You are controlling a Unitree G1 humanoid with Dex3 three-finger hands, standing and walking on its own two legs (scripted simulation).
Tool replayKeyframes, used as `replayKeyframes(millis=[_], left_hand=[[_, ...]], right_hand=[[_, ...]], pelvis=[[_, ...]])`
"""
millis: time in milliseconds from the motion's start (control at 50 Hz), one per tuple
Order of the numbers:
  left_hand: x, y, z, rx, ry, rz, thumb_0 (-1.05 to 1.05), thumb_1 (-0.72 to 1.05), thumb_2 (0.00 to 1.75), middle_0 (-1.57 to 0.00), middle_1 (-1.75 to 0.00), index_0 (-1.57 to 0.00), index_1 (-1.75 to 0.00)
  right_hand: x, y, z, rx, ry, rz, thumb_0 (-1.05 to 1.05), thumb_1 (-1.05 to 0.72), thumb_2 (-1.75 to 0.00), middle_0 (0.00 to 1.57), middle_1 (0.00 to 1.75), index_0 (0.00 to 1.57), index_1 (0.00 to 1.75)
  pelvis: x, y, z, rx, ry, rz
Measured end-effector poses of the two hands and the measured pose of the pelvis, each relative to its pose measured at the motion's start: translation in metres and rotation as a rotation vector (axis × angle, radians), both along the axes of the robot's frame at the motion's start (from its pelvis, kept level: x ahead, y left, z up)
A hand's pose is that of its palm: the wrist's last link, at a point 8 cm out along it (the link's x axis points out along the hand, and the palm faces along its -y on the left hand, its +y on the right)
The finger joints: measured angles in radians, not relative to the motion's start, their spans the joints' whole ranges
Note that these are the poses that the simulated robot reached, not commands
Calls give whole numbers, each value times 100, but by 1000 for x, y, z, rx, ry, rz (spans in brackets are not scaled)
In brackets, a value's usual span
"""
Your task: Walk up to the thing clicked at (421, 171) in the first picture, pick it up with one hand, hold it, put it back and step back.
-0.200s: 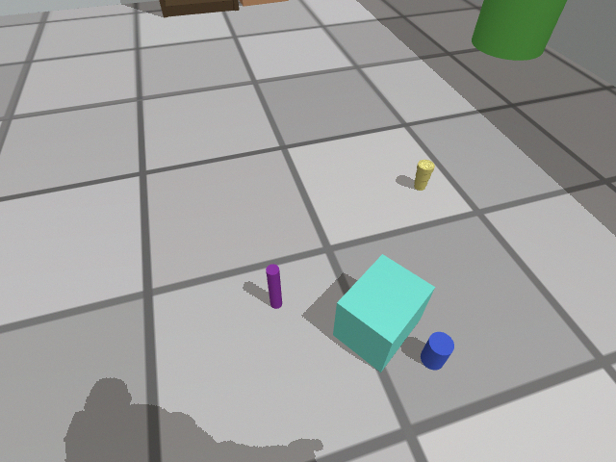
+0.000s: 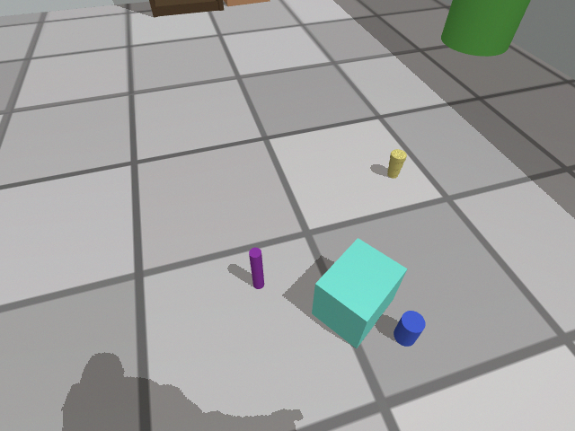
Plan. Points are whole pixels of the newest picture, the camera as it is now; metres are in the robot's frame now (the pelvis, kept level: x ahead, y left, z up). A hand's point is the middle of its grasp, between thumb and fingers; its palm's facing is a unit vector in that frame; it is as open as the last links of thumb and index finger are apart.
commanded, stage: stand
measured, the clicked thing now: (395, 164) +1.43 -0.51 -0.71
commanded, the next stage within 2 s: walk up in 0.92 s
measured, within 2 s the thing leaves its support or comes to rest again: neither
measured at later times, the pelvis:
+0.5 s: pelvis +0.00 +0.00 +0.00, yaw +0 degrees
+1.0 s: pelvis +0.00 +0.01 -0.01, yaw -5 degrees
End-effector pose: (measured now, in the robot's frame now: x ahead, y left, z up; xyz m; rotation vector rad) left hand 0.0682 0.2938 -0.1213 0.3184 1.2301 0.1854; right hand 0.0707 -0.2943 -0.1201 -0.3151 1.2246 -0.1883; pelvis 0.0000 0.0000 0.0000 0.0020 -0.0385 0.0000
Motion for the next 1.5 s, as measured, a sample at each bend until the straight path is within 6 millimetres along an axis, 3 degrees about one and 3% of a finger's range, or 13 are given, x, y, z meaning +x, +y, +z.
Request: replayKeyframes(millis=[360, 920, 1060, 1160, 1300, 1400, 1500], left_hand=[[9, -2, 1, -4, -16, -2, 1, 90, 90, -20, -30, -20, -30], [2, 0, 2, 4, -5, 2, 1, 90, 90, -20, -30, -20, -30], [9, 15, -2, 41, 44, -157, 1, 90, 90, -20, -30, -20, -30], [42, 37, -8, 57, 28, -288, 1, 90, 90, -20, -30, -21, -30], [116, 34, 8, 41, -61, -461, 1, 90, 90, -20, -30, -20, -30], [161, 13, 18, 30, -88, -608, 1, 90, 90, -20, -30, -20, -30], [204, -32, 24, 33, -135, -759, 1, 90, 90, -20, -30, -20, -30]], right_hand=[[5, -3, 3, -7, -7, 1, 1, -91, -90, 20, 30, 20, 30], [2, -3, 2, -4, -4, 0, 1, -91, -90, 20, 30, 20, 30], [4, -18, 7, -30, -148, -127, 1, -91, -90, 20, 30, 21, 30], [-25, -10, 21, -98, -201, -216, 1, -91, -90, 20, 30, 20, 30], [-108, 21, 37, -122, -140, -384, 1, -91, -90, 20, 30, 20, 30], [-161, 44, 33, -109, -111, -492, 1, -91, -90, 20, 30, 21, 30], [-214, 64, 18, -80, -66, -612, 1, -90, -90, 20, 30, 21, 30]], pelvis=[[4, -1, 1, -1, 0, 1], [3, -2, 1, -1, -4, 0], [-10, 18, -11, -7, 19, -172], [-17, 44, -17, 2, 31, -285], [-14, 64, -5, -30, 19, -414], [-9, 70, -4, -26, 20, -510], [-5, 67, -11, -17, 26, -597]])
